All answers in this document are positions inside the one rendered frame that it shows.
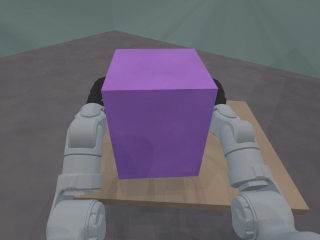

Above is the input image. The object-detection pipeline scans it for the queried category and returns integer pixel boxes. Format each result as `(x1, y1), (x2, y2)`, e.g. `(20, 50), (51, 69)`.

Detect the robot left upper arm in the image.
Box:
(47, 199), (106, 240)

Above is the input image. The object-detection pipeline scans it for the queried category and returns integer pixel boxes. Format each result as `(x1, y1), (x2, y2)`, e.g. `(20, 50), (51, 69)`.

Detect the robot left forearm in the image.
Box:
(46, 103), (107, 240)

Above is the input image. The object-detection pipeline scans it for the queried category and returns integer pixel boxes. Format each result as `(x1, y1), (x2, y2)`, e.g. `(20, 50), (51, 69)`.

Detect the robot left hand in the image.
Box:
(86, 77), (106, 113)

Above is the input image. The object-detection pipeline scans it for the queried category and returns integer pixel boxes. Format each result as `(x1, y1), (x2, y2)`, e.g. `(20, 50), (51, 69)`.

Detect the robot right forearm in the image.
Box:
(209, 104), (295, 226)

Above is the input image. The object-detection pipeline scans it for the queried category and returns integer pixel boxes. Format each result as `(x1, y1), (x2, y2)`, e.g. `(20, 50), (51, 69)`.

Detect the robot right hand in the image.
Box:
(212, 78), (227, 106)

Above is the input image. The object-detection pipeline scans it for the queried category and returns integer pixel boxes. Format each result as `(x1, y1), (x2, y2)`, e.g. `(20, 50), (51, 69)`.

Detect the robot right upper arm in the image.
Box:
(231, 190), (320, 240)

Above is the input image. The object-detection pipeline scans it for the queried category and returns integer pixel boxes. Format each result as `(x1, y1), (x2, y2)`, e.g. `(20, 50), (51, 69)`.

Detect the table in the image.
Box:
(73, 100), (310, 240)

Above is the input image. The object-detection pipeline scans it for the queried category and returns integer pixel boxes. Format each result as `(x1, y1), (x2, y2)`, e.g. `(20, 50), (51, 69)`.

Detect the carton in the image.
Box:
(101, 48), (218, 180)

